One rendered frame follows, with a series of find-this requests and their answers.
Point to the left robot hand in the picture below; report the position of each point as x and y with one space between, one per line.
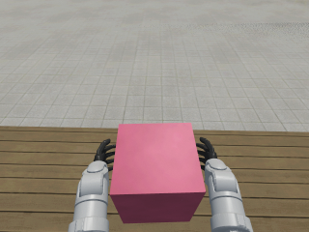
101 154

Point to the right robot forearm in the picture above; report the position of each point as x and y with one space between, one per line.
227 212

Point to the left robot forearm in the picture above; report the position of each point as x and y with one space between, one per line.
91 200

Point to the right robot hand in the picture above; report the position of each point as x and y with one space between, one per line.
208 152

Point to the carton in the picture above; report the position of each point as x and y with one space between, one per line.
157 175

